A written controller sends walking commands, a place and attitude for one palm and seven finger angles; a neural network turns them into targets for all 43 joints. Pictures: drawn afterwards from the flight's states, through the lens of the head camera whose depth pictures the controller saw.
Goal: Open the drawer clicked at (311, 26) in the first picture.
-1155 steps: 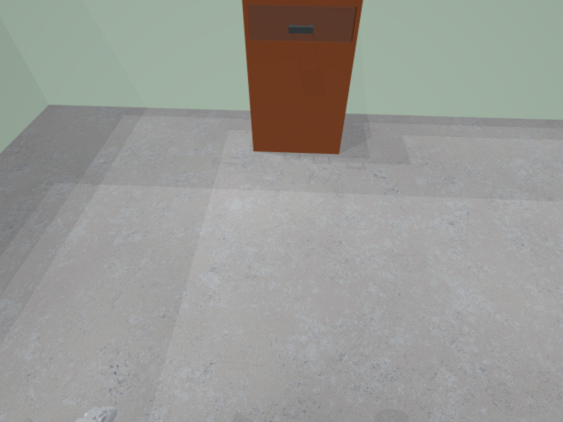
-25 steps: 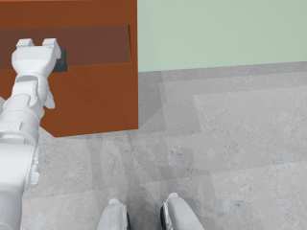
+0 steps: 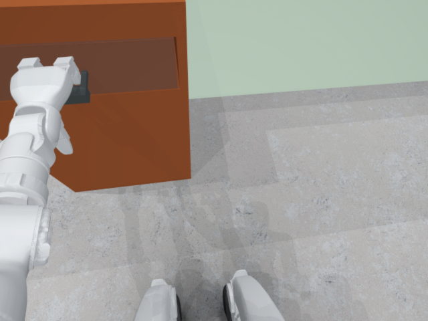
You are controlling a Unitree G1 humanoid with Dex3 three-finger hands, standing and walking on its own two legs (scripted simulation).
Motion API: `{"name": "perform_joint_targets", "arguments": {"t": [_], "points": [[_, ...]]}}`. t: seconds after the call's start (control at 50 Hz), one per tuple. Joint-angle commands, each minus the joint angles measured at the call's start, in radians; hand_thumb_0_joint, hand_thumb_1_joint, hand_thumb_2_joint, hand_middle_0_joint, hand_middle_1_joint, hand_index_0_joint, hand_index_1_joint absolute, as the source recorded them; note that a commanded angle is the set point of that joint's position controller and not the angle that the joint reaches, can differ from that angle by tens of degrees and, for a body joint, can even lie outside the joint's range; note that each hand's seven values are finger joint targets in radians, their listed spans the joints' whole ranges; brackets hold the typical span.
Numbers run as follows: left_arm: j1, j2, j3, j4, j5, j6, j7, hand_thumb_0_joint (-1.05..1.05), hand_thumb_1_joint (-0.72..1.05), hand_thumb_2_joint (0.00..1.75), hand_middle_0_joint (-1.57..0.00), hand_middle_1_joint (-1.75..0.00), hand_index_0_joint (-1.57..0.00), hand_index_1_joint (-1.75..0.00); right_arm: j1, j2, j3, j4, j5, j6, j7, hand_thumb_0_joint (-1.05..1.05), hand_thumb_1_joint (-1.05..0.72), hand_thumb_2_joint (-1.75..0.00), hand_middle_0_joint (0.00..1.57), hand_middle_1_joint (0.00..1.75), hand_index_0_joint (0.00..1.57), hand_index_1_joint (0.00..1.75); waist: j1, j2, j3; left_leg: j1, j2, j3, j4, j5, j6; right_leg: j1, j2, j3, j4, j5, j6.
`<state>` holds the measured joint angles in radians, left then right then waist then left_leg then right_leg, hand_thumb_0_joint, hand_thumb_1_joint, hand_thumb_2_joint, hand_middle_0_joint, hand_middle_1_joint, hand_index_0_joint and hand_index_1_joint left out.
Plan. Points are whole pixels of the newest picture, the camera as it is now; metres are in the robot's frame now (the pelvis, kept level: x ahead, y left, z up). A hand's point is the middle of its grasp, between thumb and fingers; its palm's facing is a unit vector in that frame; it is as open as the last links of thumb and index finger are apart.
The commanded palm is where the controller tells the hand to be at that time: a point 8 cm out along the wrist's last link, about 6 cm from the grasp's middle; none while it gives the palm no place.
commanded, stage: lift the fingers back up to retry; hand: left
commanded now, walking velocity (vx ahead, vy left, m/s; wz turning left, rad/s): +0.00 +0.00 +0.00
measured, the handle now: (60, 86) +0.57 +0.25 +0.01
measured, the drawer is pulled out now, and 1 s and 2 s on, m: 0.00 0.00 0.00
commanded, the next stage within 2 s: re-aim the fingers above the handle in 0.52 s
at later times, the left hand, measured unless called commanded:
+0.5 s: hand (47, 93) +0.53 +0.25 +0.05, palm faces -0.01 -0.08 -1.00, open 13.7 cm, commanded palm +0.51 +0.25 +0.12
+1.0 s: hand (39, 93) +0.52 +0.25 +0.06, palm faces -0.06 -0.01 -1.00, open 13.8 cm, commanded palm +0.51 +0.25 +0.12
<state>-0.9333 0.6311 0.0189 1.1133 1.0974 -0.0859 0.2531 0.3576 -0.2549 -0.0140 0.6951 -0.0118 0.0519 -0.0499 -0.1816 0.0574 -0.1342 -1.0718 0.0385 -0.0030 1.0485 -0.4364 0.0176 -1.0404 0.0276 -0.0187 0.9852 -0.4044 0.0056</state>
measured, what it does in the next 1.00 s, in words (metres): stands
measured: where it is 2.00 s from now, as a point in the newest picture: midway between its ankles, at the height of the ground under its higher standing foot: outside the picture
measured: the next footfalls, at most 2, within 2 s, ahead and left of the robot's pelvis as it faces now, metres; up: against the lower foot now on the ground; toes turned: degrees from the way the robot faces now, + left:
none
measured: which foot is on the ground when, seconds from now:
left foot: down 0.00-1.00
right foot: down 0.00-1.00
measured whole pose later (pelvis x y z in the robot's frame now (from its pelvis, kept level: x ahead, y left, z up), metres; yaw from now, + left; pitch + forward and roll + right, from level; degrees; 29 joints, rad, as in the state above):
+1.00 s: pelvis +0.04 +0.00 +0.03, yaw +1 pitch +21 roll -2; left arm -0.80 0.55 0.01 1.03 1.11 -0.12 0.30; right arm 0.35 -0.26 -0.07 0.71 -0.01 0.11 -0.03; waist -0.11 0.04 -0.15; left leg -0.80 0.03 0.00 0.86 -0.42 0.01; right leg -0.78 0.02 -0.01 0.80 -0.40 0.00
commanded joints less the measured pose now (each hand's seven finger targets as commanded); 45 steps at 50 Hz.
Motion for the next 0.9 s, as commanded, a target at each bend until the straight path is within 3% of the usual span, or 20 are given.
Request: {"name": "perform_joint_targets", "arguments": {"t": [0.0, 0.04, 0.1, 0.12, 0.2, 0.24, 0.28, 0.32, 0.34, 0.36, 0.42, 0.48, 0.5, 0.52, 0.56, 0.6, 0.68, 0.72, 0.78, 0.88], "points": [[-0.429, 0.327, 0.114, -0.281, -0.028, -0.048, 0.060, 0.00, -0.50, 0.30, -0.30, -1.20, -0.30, -1.20, 0.192, -0.179, -0.071, -0.020, -0.009, -0.008, -0.022, 0.00, -0.90, -0.90, 0.20, 0.30, 0.20, 0.30, 0.025, 0.100, -0.563, 0.451, -0.040, -0.016, -0.132, 0.344, 0.032, 0.314, 0.039, -0.011, -0.157, 0.275, -0.023], [-0.402, 0.311, 0.118, -0.311, -0.032, -0.061, 0.072, 0.00, -0.50, 0.30, -0.30, -1.20, -0.30, -1.20, 0.189, -0.176, -0.076, -0.016, -0.013, -0.008, -0.019, 0.00, -0.90, -0.90, 0.20, 0.30, 0.20, 0.30, 0.040, 0.118, -0.574, 0.490, -0.040, -0.015, -0.140, 0.396, 0.028, 0.333, 0.041, -0.014, -0.163, 0.307, -0.026], [-0.428, 0.300, 0.123, -0.372, -0.035, -0.075, 0.098, 0.00, -0.50, 0.30, -0.30, -1.20, -0.30, -1.20, 0.190, -0.177, -0.086, -0.004, -0.017, -0.004, -0.016, 0.00, -0.90, -0.90, 0.20, 0.30, 0.20, 0.30, 0.033, 0.139, -0.584, 0.561, -0.036, -0.018, -0.149, 0.483, 0.023, 0.337, 0.043, -0.019, -0.177, 0.354, -0.026], [-0.410, 0.324, 0.150, -0.385, -0.037, -0.075, 0.105, 0.00, -0.50, 0.30, -0.30, -1.20, -0.30, -1.20, 0.191, -0.181, -0.090, 0.004, -0.018, -0.003, -0.013, 0.00, -0.90, -0.90, 0.20, 0.30, 0.20, 0.30, 0.047, 0.150, -0.585, 0.584, -0.035, -0.020, -0.153, 0.518, 0.018, 0.343, 0.044, -0.022, -0.177, 0.371, -0.029], [-0.407, 0.306, 0.154, -0.488, -0.047, -0.077, 0.128, 0.00, -0.50, 0.30, -0.30, -1.20, -0.30, -1.20, 0.184, -0.176, -0.099, 0.003, -0.022, 0.003, -0.010, 0.00, -0.90, -0.90, 0.20, 0.30, 0.20, 0.30, 0.057, 0.188, -0.645, 0.687, -0.032, -0.019, -0.163, 0.686, 0.011, 0.395, 0.044, -0.022, -0.190, 0.467, -0.025], [-0.364, 0.321, 0.179, -0.521, -0.053, -0.071, 0.131, 0.00, -0.50, 0.30, -0.30, -1.20, -0.30, -1.20, 0.177, -0.177, -0.100, 0.003, -0.023, 0.006, -0.007, 0.00, -0.90, -0.90, 0.20, 0.30, 0.20, 0.30, 0.075, 0.184, -0.656, 0.726, -0.029, -0.022, -0.169, 0.772, 0.006, 0.422, 0.045, -0.026, -0.196, 0.505, -0.025], [-0.376, 0.291, 0.159, -0.563, -0.061, -0.067, 0.133, 0.00, -0.50, 0.30, -0.30, -1.20, -0.30, -1.20, 0.171, -0.173, -0.103, 0.001, -0.023, 0.006, -0.007, 0.00, -0.90, -0.90, 0.20, 0.30, 0.20, 0.30, 0.065, 0.194, -0.643, 0.771, -0.024, -0.025, -0.175, 0.853, 0.001, 0.425, 0.045, -0.029, -0.209, 0.537, -0.023], [-0.339, 0.318, 0.188, -0.592, -0.067, -0.062, 0.135, 0.00, -0.50, 0.30, -0.30, -1.20, -0.30, -1.20, 0.163, -0.177, -0.104, 0.001, -0.021, 0.007, -0.007, 0.00, -0.90, -0.90, 0.20, 0.30, 0.20, 0.30, 0.078, 0.197, -0.648, 0.799, -0.023, -0.028, -0.185, 0.883, -0.004, 0.439, 0.046, -0.029, -0.217, 0.548, -0.022], [-0.335, 0.278, 0.156, -0.582, -0.065, -0.059, 0.135, 0.00, -0.50, 0.30, -0.30, -1.20, -0.30, -1.20, 0.157, -0.172, -0.102, -0.002, -0.022, 0.006, -0.007, 0.00, -0.90, -0.90, 0.20, 0.30, 0.20, 0.30, 0.069, 0.185, -0.626, 0.781, -0.026, -0.023, -0.190, 0.867, -0.001, 0.445, 0.044, -0.030, -0.223, 0.549, -0.021], [-0.325, 0.281, 0.162, -0.573, -0.062, -0.058, 0.138, 0.00, -0.50, 0.30, -0.30, -1.20, -0.30, -1.20, 0.156, -0.172, -0.103, 0.004, -0.020, 0.005, -0.008, 0.00, -0.90, -0.90, 0.20, 0.30, 0.20, 0.30, 0.069, 0.178, -0.595, 0.773, -0.025, -0.023, -0.195, 0.859, -0.001, 0.441, 0.044, -0.031, -0.225, 0.547, -0.022], [-0.307, 0.257, 0.151, -0.575, -0.050, -0.057, 0.148, 0.00, -0.50, 0.30, -0.30, -1.20, -0.30, -1.20, 0.150, -0.170, -0.107, 0.005, -0.025, 0.006, -0.003, 0.00, -0.90, -0.90, 0.20, 0.30, 0.20, 0.30, 0.075, 0.194, -0.607, 0.801, -0.023, -0.026, -0.194, 0.908, -0.007, 0.431, 0.043, -0.033, -0.222, 0.551, -0.023], [-0.244, 0.145, 0.073, -0.378, -0.026, 0.026, 0.146, 0.00, -0.50, 0.30, -0.30, -1.20, -0.30, -1.20, 0.155, -0.168, -0.109, 0.024, -0.023, 0.022, 0.020, 0.00, -0.90, -0.90, 0.20, 0.30, 0.20, 0.30, 0.060, 0.127, -0.511, 0.755, -0.023, -0.021, -0.206, 0.874, -0.003, 0.419, 0.045, -0.044, -0.237, 0.528, -0.025], [-0.191, 0.114, 0.048, -0.290, -0.022, 0.062, 0.131, 0.00, -0.50, 0.30, -0.30, -1.20, -0.30, -1.20, 0.159, -0.169, -0.108, 0.024, -0.017, 0.032, 0.025, 0.00, -0.90, -0.90, 0.20, 0.30, 0.20, 0.30, 0.061, 0.074, -0.480, 0.721, -0.023, -0.011, -0.218, 0.826, 0.003, 0.435, 0.044, -0.043, -0.249, 0.524, -0.022], [-0.208, 0.127, 0.047, -0.280, -0.030, 0.078, 0.112, 0.00, -0.50, 0.30, -0.30, -1.20, -0.30, -1.20, 0.160, -0.176, -0.106, 0.016, -0.012, 0.040, 0.026, 0.00, -0.90, -0.90, 0.20, 0.30, 0.20, 0.30, 0.061, 0.032, -0.443, 0.680, -0.028, -0.005, -0.235, 0.755, 0.008, 0.465, 0.044, -0.038, -0.264, 0.524, -0.023], [-0.253, 0.146, 0.039, -0.280, -0.031, 0.083, 0.078, 0.00, -0.50, 0.30, -0.30, -1.20, -0.30, -1.20, 0.155, -0.176, -0.103, 0.001, -0.007, 0.049, 0.019, 0.00, -0.90, -0.90, 0.20, 0.30, 0.20, 0.30, 0.054, 0.021, -0.464, 0.668, -0.037, 0.003, -0.251, 0.711, 0.017, 0.519, 0.039, -0.025, -0.276, 0.552, -0.024], [-0.243, 0.129, 0.023, -0.279, -0.032, 0.061, 0.041, 0.00, -0.50, 0.30, -0.30, -1.20, -0.30, -1.20, 0.148, -0.167, -0.103, -0.015, -0.006, 0.059, 0.012, 0.00, -0.90, -0.90, 0.20, 0.30, 0.20, 0.30, 0.057, 0.029, -0.462, 0.680, -0.039, 0.009, -0.253, 0.731, 0.021, 0.533, 0.036, -0.016, -0.280, 0.570, -0.022], [-0.207, 0.166, 0.045, -0.268, -0.033, -0.006, -0.006, 0.00, -0.50, 0.30, -0.30, -1.20, -0.30, -1.20, 0.130, -0.168, -0.096, -0.040, -0.004, 0.068, -0.002, 0.00, -0.90, -0.90, 0.20, 0.30, 0.20, 0.30, 0.063, -0.017, -0.400, 0.605, -0.047, 0.021, -0.268, 0.613, 0.027, 0.563, 0.031, -0.003, -0.288, 0.552, -0.026], [-0.186, 0.154, 0.044, -0.288, -0.025, -0.042, -0.002, 0.00, -0.50, 0.30, -0.30, -1.20, -0.30, -1.20, 0.126, -0.161, -0.101, -0.050, -0.005, 0.064, -0.003, 0.00, -0.90, -0.90, 0.20, 0.30, 0.20, 0.30, 0.074, 0.012, -0.397, 0.614, -0.045, 0.019, -0.264, 0.621, 0.025, 0.531, 0.033, -0.004, -0.278, 0.527, -0.027], [-0.224, 0.159, 0.060, -0.319, -0.022, -0.072, 0.027, 0.00, -0.50, 0.30, -0.30, -1.20, -0.30, -1.20, 0.129, -0.157, -0.108, -0.051, -0.007, 0.058, 0.000, 0.00, -0.90, -0.90, 0.20, 0.30, 0.20, 0.30, 0.068, 0.008, -0.400, 0.614, -0.043, 0.014, -0.249, 0.611, 0.024, 0.492, 0.038, -0.007, -0.265, 0.493, -0.029], [-0.322, 0.194, 0.070, -0.296, 0.003, -0.042, 0.091, 0.00, -0.50, 0.30, -0.30, -1.20, -0.30, -1.20, 0.141, -0.164, -0.108, -0.033, -0.010, 0.048, 0.007, 0.00, -0.90, -0.90, 0.20, 0.30, 0.20, 0.30, 0.052, 0.037, -0.420, 0.578, -0.050, 0.015, -0.239, 0.523, 0.021, 0.446, 0.042, -0.008, -0.247, 0.431, -0.032]]}}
